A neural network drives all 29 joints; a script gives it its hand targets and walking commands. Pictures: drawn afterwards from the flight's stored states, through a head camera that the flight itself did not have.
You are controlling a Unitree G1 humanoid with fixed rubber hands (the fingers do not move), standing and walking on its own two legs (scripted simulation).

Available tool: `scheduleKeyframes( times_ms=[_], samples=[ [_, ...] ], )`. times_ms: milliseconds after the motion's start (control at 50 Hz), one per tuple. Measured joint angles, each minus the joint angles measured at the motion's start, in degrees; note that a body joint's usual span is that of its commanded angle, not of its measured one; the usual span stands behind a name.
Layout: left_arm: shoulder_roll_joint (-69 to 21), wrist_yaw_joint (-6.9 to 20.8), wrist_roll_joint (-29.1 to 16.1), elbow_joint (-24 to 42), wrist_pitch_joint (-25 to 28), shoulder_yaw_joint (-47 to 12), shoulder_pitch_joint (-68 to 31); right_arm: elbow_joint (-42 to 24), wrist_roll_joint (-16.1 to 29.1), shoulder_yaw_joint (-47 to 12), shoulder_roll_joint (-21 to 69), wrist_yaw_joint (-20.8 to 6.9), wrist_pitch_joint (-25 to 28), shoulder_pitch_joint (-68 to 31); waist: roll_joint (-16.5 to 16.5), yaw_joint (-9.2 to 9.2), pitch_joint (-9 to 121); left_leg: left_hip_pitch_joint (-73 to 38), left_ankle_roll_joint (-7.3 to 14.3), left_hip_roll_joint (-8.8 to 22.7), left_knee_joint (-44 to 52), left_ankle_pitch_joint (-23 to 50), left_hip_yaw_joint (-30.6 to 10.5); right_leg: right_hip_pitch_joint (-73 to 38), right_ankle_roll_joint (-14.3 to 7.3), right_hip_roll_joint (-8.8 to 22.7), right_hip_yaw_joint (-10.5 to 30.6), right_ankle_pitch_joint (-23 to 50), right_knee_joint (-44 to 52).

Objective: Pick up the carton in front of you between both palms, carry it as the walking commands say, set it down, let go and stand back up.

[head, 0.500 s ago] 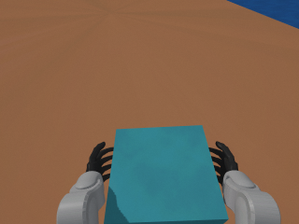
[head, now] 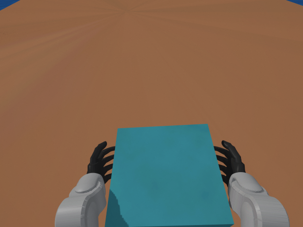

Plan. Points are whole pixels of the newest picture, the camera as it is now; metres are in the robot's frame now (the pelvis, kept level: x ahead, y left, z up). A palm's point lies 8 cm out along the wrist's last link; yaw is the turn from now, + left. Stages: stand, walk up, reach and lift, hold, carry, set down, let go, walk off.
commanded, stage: carry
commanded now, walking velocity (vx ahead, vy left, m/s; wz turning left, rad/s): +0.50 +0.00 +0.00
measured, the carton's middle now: (165, 187) +0.24 +0.00 +0.02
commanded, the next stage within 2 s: none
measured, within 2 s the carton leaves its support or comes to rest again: neither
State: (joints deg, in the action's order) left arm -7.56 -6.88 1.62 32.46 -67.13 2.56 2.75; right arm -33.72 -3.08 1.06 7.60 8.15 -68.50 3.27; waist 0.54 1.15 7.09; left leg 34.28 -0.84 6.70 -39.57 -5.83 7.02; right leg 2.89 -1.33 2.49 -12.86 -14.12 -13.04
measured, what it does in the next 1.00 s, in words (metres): walks ahead: left foot, then right foot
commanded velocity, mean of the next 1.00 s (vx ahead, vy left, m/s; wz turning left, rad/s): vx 0.26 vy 0.00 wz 0.00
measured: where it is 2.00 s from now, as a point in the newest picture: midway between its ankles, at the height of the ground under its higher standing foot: (163, 185)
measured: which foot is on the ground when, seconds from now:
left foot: up 0.00-0.12, down 0.14-0.68, up 0.70-0.98, down 1.00-1.00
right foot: down 0.00-0.18, up 0.20-0.62, down 0.64-1.00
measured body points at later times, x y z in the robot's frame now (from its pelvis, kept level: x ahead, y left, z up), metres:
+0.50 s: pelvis +0.33 +0.04 +0.00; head +0.33 +0.05 +0.45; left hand +0.58 +0.18 +0.08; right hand +0.57 -0.12 +0.09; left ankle +0.26 +0.12 -0.75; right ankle +0.45 -0.13 -0.70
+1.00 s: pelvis +0.60 -0.01 -0.01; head +0.60 -0.02 +0.44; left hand +0.85 +0.14 +0.09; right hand +0.84 -0.16 +0.08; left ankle +0.65 +0.12 -0.75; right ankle +0.60 -0.09 -0.75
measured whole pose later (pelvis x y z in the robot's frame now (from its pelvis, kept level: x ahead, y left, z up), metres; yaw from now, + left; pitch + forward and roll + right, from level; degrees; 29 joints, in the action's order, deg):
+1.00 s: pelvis +0.60 -0.01 -0.01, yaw +0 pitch +2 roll -1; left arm -7.5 -6.3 2.0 34.3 -67.0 2.6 1.8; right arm -35.3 -3.3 1.0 7.4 8.1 -69.0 1.4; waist 2.8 0.1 3.4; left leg 18.3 -1.8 5.5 -24.3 -7.2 8.1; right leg 13.6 -2.7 1.2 -12.9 -13.0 -24.3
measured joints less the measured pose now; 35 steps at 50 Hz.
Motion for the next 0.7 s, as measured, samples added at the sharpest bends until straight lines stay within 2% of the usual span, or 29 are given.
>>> scheduleKeyframes(
  times_ms=[100,140,160,180,200,240,280,340,420,500,600,640,660,680,700],
  samples=[
    [0.05,-0.01,0.50,0.65,-1.42,-0.59,-0.32,-0.90,0.34,0.49,-0.01,0.07,-1.25,0.07,-0.32,-0.49,0.68,-2.74,1.38,-1.48,9.48,2.77,3.41,-7.90,2.83,0.27,0.47,-6.54,0.16],
    [0.06,-0.13,0.79,0.92,-2.12,-0.49,-0.48,-0.41,0.65,0.59,-0.08,0.09,-1.65,-0.49,-1.04,-0.55,0.38,-5.98,2.48,-2.71,12.03,1.50,5.47,-9.46,4.17,1.44,1.24,-11.40,-4.51],
    [0.13,-0.19,0.88,0.56,-2.37,0.02,-0.83,0.80,0.74,0.39,-0.10,0.09,-1.32,-0.92,-2.43,-1.05,0.08,-6.61,4.19,-3.59,10.69,2.63,6.31,-8.37,4.32,3.19,1.69,-14.36,-10.32],
    [0.18,-0.22,0.98,-0.31,-2.52,0.63,-1.17,2.60,0.74,0.24,-0.15,0.09,-0.99,-1.67,-3.31,-1.49,-0.33,-6.55,5.29,-3.96,8.08,0.71,6.97,-4.76,3.87,4.78,2.93,-13.64,-19.79],
    [0.20,-0.26,1.11,-1.21,-2.67,1.11,-1.46,4.23,0.78,0.22,-0.20,0.09,-0.84,-2.30,-3.22,-1.90,-0.93,-6.94,5.83,-3.84,6.76,-1.63,7.16,0.16,3.44,4.72,5.55,-12.84,-30.61],
    [0.19,-0.27,1.38,-2.21,-2.93,1.30,-1.72,5.66,0.90,0.38,-0.18,0.10,-0.57,-2.39,-2.52,-2.29,-2.51,-9.66,5.65,-3.59,8.65,-3.71,7.19,9.99,2.24,3.21,9.20,-10.87,-47.67],
    [0.17,-0.21,1.51,-2.44,-2.49,0.76,-1.49,5.26,1.04,0.64,-0.07,0.10,0.05,-1.39,-1.96,-2.48,-3.61,-13.18,5.00,-3.65,12.72,-3.44,7.02,17.65,1.28,2.84,9.69,-7.05,-53.72],
    [0.08,0.24,1.93,-2.41,-0.84,-0.20,-0.84,4.04,0.98,0.80,0.06,0.04,1.44,0.09,-1.27,-2.66,-3.91,-18.50,4.67,-3.78,18.67,-3.39,6.41,25.35,1.04,3.47,8.82,-1.63,-50.48],
    [-0.06,0.49,2.46,-1.53,0.73,-1.06,0.50,3.07,1.11,0.81,0.15,-0.23,2.71,1.18,-0.79,-2.54,-2.54,-25.54,3.76,-3.97,24.86,-4.43,5.62,30.67,2.05,4.40,7.40,3.93,-39.80],
    [-0.11,0.37,2.45,0.84,0.44,-1.10,1.14,1.53,1.37,0.36,0.11,-0.29,2.49,1.13,-0.97,-2.06,-1.18,-32.31,2.34,-4.29,28.38,-7.25,5.12,31.94,2.61,4.60,5.68,9.02,-27.91],
    [-0.04,-0.27,1.58,3.31,-1.22,-0.50,0.67,-0.35,1.23,-0.17,0.01,-0.28,0.94,0.23,-0.89,-1.62,-0.60,-40.15,-0.50,-4.14,28.64,-13.62,4.71,29.29,1.33,2.95,2.37,13.05,-17.33],
    [0.07,-0.42,1.15,3.31,-1.91,-0.27,-0.27,-0.92,0.90,-0.14,-0.02,-0.22,0.18,-0.23,-0.60,-1.42,-1.17,-41.46,-1.94,-3.16,23.35,-18.51,4.15,25.58,0.97,1.43,0.48,15.36,-12.93],
    [0.09,-0.50,1.03,2.50,-1.85,-0.38,-0.82,-0.74,0.85,0.30,-0.12,-0.18,-0.17,-0.76,0.39,-0.95,-1.41,-40.14,-2.39,-1.78,17.34,-21.44,3.83,24.38,-1.25,0.52,-0.29,13.43,-13.22],
    [0.16,-0.59,1.04,1.03,-1.64,-0.44,-1.88,-0.04,0.85,1.01,-0.24,-0.14,-0.58,-1.73,1.62,-0.60,-2.14,-36.36,-2.40,-0.45,7.73,-21.39,2.40,24.56,-2.91,-0.07,-0.88,10.89,-15.45],
    [0.23,-0.65,0.95,-0.38,-1.60,-0.36,-3.01,0.59,0.73,1.58,-0.30,-0.09,-0.94,-2.55,2.04,-0.40,-3.13,-31.49,-2.33,-0.69,-2.89,-21.72,-0.06,24.46,-3.85,-0.04,-1.14,8.90,-16.82]
  ],
)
